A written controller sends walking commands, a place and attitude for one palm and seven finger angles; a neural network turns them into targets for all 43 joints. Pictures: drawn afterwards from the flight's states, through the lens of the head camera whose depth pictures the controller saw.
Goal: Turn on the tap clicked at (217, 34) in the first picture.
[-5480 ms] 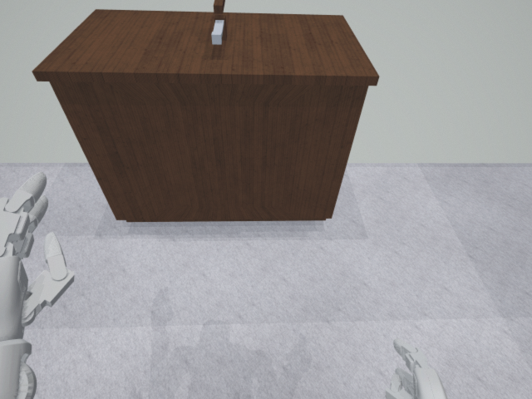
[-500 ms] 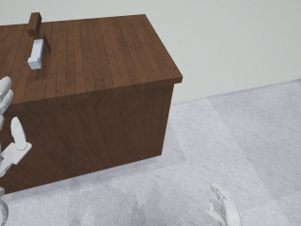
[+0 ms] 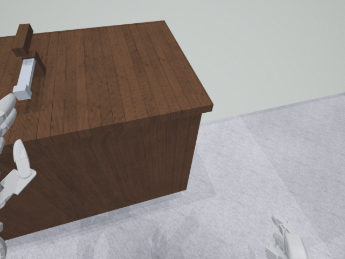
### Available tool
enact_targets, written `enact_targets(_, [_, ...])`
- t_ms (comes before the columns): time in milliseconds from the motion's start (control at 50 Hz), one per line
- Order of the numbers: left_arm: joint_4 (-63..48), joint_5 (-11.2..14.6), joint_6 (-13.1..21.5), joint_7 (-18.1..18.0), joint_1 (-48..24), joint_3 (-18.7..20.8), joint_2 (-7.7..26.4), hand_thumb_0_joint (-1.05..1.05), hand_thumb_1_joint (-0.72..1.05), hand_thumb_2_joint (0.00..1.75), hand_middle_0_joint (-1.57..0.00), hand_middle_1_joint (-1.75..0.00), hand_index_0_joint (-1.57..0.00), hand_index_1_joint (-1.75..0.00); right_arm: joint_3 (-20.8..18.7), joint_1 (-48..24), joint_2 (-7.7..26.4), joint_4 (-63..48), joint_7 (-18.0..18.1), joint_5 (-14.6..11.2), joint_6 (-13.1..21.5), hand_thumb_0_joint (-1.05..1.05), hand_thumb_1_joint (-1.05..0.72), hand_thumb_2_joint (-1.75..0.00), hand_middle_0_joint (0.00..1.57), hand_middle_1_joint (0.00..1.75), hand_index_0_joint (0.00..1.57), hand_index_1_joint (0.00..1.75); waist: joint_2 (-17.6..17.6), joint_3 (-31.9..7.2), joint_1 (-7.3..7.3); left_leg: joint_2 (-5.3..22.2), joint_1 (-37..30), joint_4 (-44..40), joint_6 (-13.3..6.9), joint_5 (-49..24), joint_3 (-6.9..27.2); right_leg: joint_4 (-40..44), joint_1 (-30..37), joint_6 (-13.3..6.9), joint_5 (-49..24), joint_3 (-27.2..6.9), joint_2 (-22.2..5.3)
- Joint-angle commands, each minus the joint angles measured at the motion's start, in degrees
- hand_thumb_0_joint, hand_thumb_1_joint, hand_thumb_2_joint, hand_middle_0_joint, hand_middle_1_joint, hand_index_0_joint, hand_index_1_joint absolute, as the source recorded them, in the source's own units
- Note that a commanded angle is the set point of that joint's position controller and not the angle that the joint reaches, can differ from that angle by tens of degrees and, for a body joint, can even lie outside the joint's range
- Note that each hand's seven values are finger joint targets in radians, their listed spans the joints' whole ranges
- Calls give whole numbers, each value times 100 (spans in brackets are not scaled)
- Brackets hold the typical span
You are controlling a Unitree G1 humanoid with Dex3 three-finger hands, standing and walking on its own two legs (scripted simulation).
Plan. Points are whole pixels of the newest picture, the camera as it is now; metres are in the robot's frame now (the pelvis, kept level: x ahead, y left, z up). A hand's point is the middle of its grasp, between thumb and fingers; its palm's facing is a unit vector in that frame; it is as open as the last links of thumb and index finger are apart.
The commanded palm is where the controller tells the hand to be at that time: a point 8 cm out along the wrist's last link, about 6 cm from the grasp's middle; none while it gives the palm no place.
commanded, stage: come to a stop and stand still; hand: left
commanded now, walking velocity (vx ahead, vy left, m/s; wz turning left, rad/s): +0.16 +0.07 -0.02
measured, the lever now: (22, 92) +0.46 +0.40 +0.11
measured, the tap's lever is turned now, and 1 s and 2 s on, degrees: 0 0 0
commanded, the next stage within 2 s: look again from close up in 1.70 s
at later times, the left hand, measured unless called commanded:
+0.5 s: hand (55, 163) +0.24 +0.21 +0.17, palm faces +0.38 -0.83 -0.41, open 7.4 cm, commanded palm +0.18 +0.25 +0.18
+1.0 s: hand (29, 179) +0.21 +0.24 +0.16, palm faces +0.30 -0.88 -0.38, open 7.4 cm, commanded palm +0.16 +0.28 +0.18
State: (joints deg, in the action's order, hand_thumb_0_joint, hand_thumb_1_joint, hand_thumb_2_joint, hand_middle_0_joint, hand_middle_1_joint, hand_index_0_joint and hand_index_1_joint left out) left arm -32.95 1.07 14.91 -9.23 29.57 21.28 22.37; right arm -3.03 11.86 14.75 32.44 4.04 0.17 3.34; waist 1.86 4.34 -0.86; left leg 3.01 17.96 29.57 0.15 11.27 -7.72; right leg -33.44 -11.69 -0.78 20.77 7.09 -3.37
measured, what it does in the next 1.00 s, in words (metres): steps on the spot: right foot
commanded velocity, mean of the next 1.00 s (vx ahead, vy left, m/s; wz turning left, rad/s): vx -0.03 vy -0.02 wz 0.00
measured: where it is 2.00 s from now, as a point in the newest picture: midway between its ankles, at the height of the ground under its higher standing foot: outside the picture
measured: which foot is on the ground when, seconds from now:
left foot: down 0.00-1.00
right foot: down 0.00-0.02, up 0.04-0.28, down 0.30-1.00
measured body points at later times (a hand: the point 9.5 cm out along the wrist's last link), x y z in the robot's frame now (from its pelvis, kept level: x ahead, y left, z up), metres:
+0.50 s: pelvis +0.02 -0.02 +0.00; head +0.04 -0.04 +0.45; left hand +0.21 +0.25 +0.19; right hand +0.17 -0.25 -0.10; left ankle +0.03 +0.11 -0.72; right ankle +0.04 -0.10 -0.73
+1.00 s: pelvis -0.01 +0.01 +0.01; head +0.00 +0.03 +0.46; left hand +0.19 +0.29 +0.18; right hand +0.13 -0.22 -0.06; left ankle +0.02 +0.09 -0.73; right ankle +0.04 -0.10 -0.73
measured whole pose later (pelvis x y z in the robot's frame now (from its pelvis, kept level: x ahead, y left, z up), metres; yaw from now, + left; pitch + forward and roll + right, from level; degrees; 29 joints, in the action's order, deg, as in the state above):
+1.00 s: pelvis -0.01 +0.01 +0.01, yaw -2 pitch -2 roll +0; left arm -22.4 2.1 14.7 -4.5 23.6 18.6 22.6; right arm 1.5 15.5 10.6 33.4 2.0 -0.3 9.7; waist 2.7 3.7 1.5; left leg -2.0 12.5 25.5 -2.8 10.8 -1.8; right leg -26.2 -15.1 -0.7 12.3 3.0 0.5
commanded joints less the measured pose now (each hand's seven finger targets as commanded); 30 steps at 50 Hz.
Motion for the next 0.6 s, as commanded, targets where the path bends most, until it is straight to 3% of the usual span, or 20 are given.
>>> enact_targets(0, [-906, 111, 318, -119, -721, 604, 830, 0, 90, 90, -20, -30, -20, -30, -137, -276, 439, -792, 18, -120, 271, 0, -90, -90, 20, 30, 20, 30, -1705, -1218, 63, 1615, -1961, -917, -795, -1350, 2008, -1708, -1489, 103, 1151, -192, 55])
enact_targets(20, [-823, 86, 330, -128, -696, 699, 954, 0, 90, 90, -20, -30, -20, -30, -25, -321, 331, -735, 38, -17, 321, 0, -90, -90, 20, 30, 20, 30, -2093, -1115, 13, 2060, -1637, -1344, -1182, -1093, 2893, -2716, -1793, 109, 1599, -381, 176])
enact_targets(40, [-723, 66, 294, -109, -744, 634, 934, 0, 90, 90, -20, -30, -20, -30, 1, -329, 291, -679, 6, 8, 350, 0, -90, -90, 20, 30, 20, 30, -1638, -843, 8, 2106, -1321, -1328, -1333, -1253, 2918, -2927, -1920, 95, 1319, -659, 12])
enact_targets(60, [-818, 74, 263, -73, -777, 519, 828, 0, 90, 90, -20, -30, -20, -30, -22, -299, 307, -606, -33, -23, 369, 0, -90, -90, 20, 30, 20, 30, -1183, -823, 19, 1950, -1417, -1156, -1276, -1796, 2444, -2697, -1995, 150, 1031, -700, -53])
enact_targets(80, [-823, 67, 193, -46, -645, 476, 771, 0, 90, 90, -20, -30, -20, -30, -24, -306, 336, -574, -68, -23, 376, 0, -90, -90, 20, 30, 20, 30, -964, -874, 73, 1744, -1355, -1003, -1116, -2327, 1849, -2275, -1795, 194, 699, -641, -63])
enact_targets(120, [-1121, 81, 91, -23, -506, 444, 731, 0, 90, 90, -20, -30, -20, -30, 31, -314, 313, -620, -115, 3, 425, 0, -90, -90, 20, 30, 20, 30, -1249, -1080, 87, 1441, -1174, -873, -767, -2762, 1132, -1415, -1113, 231, 343, -368, 76])
enact_targets(180, [-1151, 121, -36, -43, -363, 476, 736, 0, 90, 90, -20, -30, -20, -30, 108, -257, 278, -645, -142, 15, 526, 0, -90, -90, 20, 30, 20, 30, -1559, -1095, 42, 1390, -968, -962, -556, -2466, 906, -483, -536, 239, 83, -157, 265])
enact_targets(220, [-1107, 122, -78, -63, -428, 571, 808, 0, 90, 90, -20, -30, -20, -30, 157, -287, 263, -653, -114, 16, 554, 0, -90, -90, 20, 30, 20, 30, -1511, -1057, 56, 1384, -724, -849, -441, -1991, 804, 153, -103, 244, -188, -124, 278])
enact_targets(260, [-844, 95, -111, -82, -485, 605, 796, 0, 90, 90, -20, -30, -20, -30, 188, -342, 244, -644, -91, -2, 537, 0, -90, -90, 20, 30, 20, 30, -1239, -1016, 95, 1211, -255, -639, -272, -1177, 644, 754, 501, 233, -901, -188, 213])
enact_targets(300, [-718, 77, -128, -66, -668, 648, 855, 0, 90, 90, -20, -30, -20, -30, 231, -416, 152, -692, -81, 3, 509, 0, -90, -90, 20, 30, 20, 30, -395, -1045, 56, 657, 96, -137, 45, 43, 307, 1052, 632, 54, -2180, -881, -240])
enact_targets(320, [-612, 153, -187, -39, -635, 526, 763, 0, 90, 90, -20, -30, -20, -30, 207, -309, 87, -671, -88, -36, 493, 0, -90, -90, 20, 30, 20, 30, 415, -1034, 42, 180, -73, 378, 195, 617, 173, 1324, 144, -193, -2148, -1576, -677])
enact_targets(340, [-464, 194, -244, -43, -523, 538, 776, 0, 90, 90, -20, -30, -20, -30, 193, -254, 77, -617, -96, -36, 462, 0, -90, -90, 20, 30, 20, 30, 831, -1021, 45, -60, -116, 892, 209, 926, 294, 1600, -112, -454, -2075, -2020, -1061])
enact_targets(380, [-602, 162, -245, -80, -595, 547, 801, 0, 90, 90, -20, -30, -20, -30, 268, -394, 27, -575, -105, -24, 399, 0, -90, -90, 20, 30, 20, 30, 758, -1098, 86, -124, 219, 1387, 147, 1343, 674, 1560, 181, -697, -2382, -1986, -1302])
enact_targets(400, [-758, 142, -225, -105, -728, 554, 822, 0, 90, 90, -20, -30, -20, -30, 299, -489, 14, -567, -87, -24, 380, 0, -90, -90, 20, 30, 20, 30, 531, -1195, 89, -119, 258, 1237, 144, 1320, 732, 1373, 394, -697, -2757, -1841, -1276])
enact_targets(440, [-699, 111, -189, -135, -536, 573, 777, 0, 90, 90, -20, -30, -20, -30, 301, -480, 44, -562, -31, -18, 347, 0, -90, -90, 20, 30, 20, 30, 560, -1267, 90, -155, 149, 567, 138, 915, 640, 1111, 742, -576, -3172, -1404, -1035])
enact_targets(480, [-624, 114, -177, -142, -402, 583, 794, 0, 90, 90, -20, -30, -20, -30, 251, -454, 116, -568, 15, -5, 291, 0, -90, -90, 20, 30, 20, 30, 388, -1261, 92, -146, -264, -121, 97, 214, 588, 1033, 647, -362, -2786, -1227, -809])
enact_targets(520, [-704, 120, -162, -133, -364, 522, 787, 0, 90, 90, -20, -30, -20, -30, 150, -480, 266, -639, 40, -34, 254, 0, -90, -90, 20, 30, 20, 30, -170, -1129, 129, 260, -648, -460, -5, -835, 831, 1008, 276, -167, -1847, -1180, -520])
enact_targets(540, [-654, 122, -147, -111, -283, 494, 774, 0, 90, 90, -20, -30, -20, -30, 135, -500, 321, -668, 40, -40, 234, 0, -90, -90, 20, 30, 20, 30, -410, -1093, 157, 447, -627, -558, -56, -842, 985, 1054, 163, -93, -1338, -1146, -376])
enact_targets(560, [-660, 113, -136, -105, -306, 482, 759, 0, 90, 90, -20, -30, -20, -30, 195, -581, 309, -687, 47, -19, 209, 0, -90, -90, 20, 30, 20, 30, -906, -846, 149, 601, -351, -824, -145, -659, 1216, 1008, 81, 4, -1065, -998, -162])
enact_targets(580, [-766, 83, -101, -109, -484, 417, 748, 0, 90, 90, -20, -30, -20, -30, 228, -612, 325, -694, 48, -11, 199, 0, -90, -90, 20, 30, 20, 30, -1122, -733, 155, 705, 104, -1020, -196, -399, 1361, 878, 342, 58, -940, -852, -48])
